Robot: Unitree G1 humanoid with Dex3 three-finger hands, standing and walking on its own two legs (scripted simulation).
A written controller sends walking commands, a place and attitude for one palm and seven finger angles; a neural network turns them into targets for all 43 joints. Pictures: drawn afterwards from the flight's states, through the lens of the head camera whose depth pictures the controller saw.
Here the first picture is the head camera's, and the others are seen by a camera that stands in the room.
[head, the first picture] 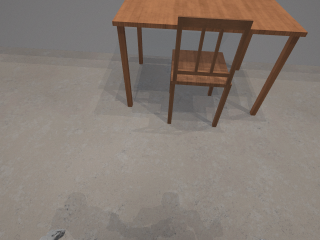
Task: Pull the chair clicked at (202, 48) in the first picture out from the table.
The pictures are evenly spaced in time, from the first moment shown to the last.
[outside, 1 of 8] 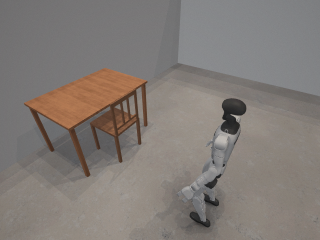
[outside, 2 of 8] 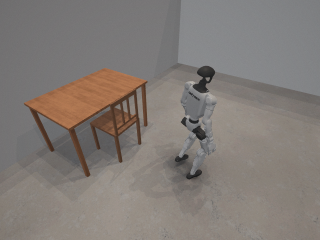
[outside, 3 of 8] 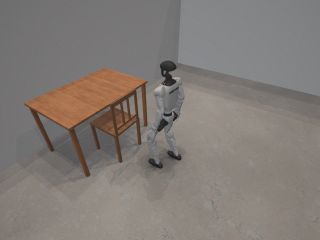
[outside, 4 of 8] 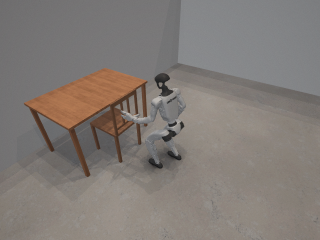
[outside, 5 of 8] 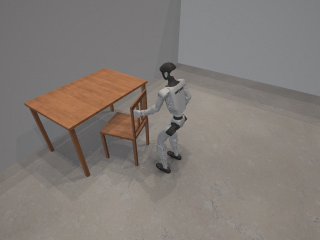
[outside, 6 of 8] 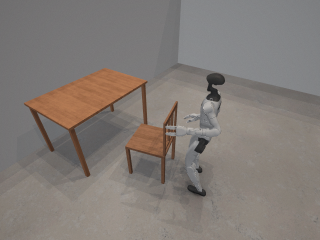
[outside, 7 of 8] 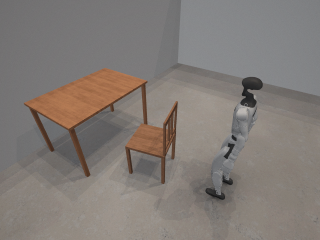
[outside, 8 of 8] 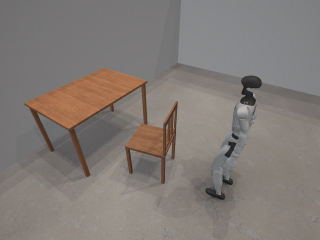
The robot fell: no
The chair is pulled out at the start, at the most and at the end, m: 0.00 0.57 0.57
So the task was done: yes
